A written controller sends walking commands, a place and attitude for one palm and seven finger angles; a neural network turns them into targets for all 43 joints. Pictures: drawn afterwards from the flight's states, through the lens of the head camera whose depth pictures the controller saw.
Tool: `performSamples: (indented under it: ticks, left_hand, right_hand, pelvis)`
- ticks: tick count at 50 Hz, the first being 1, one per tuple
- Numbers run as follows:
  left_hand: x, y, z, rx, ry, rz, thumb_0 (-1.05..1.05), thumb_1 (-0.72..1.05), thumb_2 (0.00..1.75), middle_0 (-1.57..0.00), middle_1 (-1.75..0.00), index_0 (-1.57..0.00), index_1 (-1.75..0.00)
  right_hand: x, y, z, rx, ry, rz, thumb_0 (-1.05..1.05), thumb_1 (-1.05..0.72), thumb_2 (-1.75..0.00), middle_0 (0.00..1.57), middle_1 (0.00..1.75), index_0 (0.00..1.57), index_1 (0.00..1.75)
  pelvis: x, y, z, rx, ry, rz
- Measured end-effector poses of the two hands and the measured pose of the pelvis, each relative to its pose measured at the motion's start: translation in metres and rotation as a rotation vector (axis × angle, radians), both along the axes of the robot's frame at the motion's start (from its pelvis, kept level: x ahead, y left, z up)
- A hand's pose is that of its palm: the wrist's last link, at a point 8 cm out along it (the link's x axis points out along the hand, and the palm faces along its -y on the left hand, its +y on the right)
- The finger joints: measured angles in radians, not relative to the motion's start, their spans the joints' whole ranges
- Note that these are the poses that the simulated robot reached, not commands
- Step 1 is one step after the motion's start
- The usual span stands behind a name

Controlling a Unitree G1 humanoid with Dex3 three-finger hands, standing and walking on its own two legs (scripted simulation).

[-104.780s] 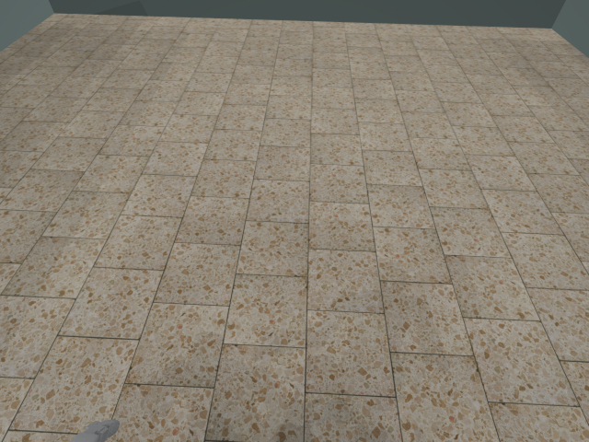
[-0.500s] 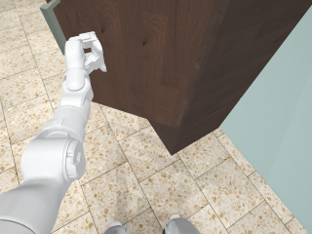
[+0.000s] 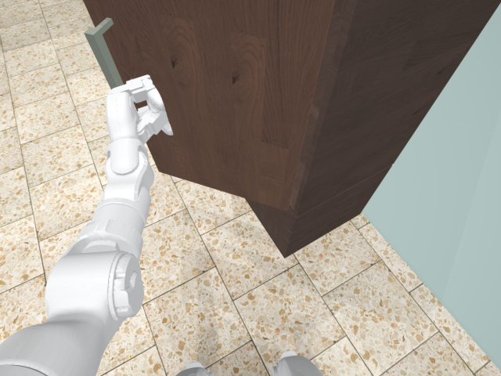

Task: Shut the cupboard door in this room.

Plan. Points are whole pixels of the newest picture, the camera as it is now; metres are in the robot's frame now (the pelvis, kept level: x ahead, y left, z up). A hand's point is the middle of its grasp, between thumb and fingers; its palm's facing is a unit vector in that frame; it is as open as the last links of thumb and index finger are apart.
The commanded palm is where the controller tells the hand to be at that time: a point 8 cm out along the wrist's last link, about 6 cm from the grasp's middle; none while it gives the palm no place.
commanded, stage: draw the hand back to the body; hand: left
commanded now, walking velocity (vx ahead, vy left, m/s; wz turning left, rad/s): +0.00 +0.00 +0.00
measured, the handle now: (114, 62) +0.68 +0.20 +0.09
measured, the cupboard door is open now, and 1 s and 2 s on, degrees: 40 40 40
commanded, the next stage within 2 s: step back with the hand held close in 1.42 s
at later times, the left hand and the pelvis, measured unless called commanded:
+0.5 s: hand (70, 200) +0.33 +0.18 +0.16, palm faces +0.12 -0.98 -0.18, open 3.1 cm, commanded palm +0.29 +0.23 +0.17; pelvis +0.01 +0.01 +0.04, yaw +1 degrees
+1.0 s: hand out of the picture +0.21 +0.28 +0.20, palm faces +0.44 -0.80 -0.40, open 5.8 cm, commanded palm +0.16 +0.32 +0.22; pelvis +0.02 +0.02 +0.05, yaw +2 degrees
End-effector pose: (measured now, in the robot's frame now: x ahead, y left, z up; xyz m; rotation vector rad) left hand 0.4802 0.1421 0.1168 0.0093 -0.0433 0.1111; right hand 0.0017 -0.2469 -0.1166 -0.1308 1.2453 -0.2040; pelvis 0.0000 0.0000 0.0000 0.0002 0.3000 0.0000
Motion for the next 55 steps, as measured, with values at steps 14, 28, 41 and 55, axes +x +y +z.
performSamples:
  ticks: [14, 28, 41, 55]
  left_hand:
    - [-0.100, 0.055, 0.027, 0.023, -0.041, -0.038, 0.02, 0.90, 0.90, -1.30, -1.49, -1.30, -1.50]
    - [-0.197, 0.100, 0.056, 0.208, -0.032, 0.058, 0.02, 0.89, 0.90, -1.08, -1.26, -1.09, -1.26]
    - [-0.266, 0.146, 0.086, 0.325, -0.032, 0.235, 0.02, 0.89, 0.90, -0.74, -0.88, -0.74, -0.89]
    - [-0.333, 0.187, 0.113, 0.491, -0.016, 0.418, 0.02, 0.89, 0.90, -0.36, -0.47, -0.36, -0.47]
  right_hand:
    - [0.073, -0.008, 0.034, -0.051, -0.224, 0.042, 0.01, -0.90, -0.90, 0.20, 0.30, 0.20, 0.30]
    - [0.196, 0.039, 0.095, -0.012, -0.574, 0.165, 0.01, -0.90, -0.90, 0.20, 0.30, 0.20, 0.30]
    - [0.199, 0.069, 0.086, 0.040, -0.525, 0.242, 0.01, -0.90, -0.90, 0.20, 0.30, 0.20, 0.30]
    - [0.195, 0.050, 0.082, 0.001, -0.512, 0.212, 0.02, -0.90, -0.90, 0.20, 0.30, 0.20, 0.30]
  pelvis:
    - [0.007, 0.004, 0.024, -0.013, -0.177, 0.023]
    - [0.006, 0.011, 0.044, 0.001, -0.314, 0.029]
    - [0.014, 0.019, 0.052, 0.001, -0.360, 0.040]
    - [0.023, 0.019, 0.053, -0.002, -0.362, 0.038]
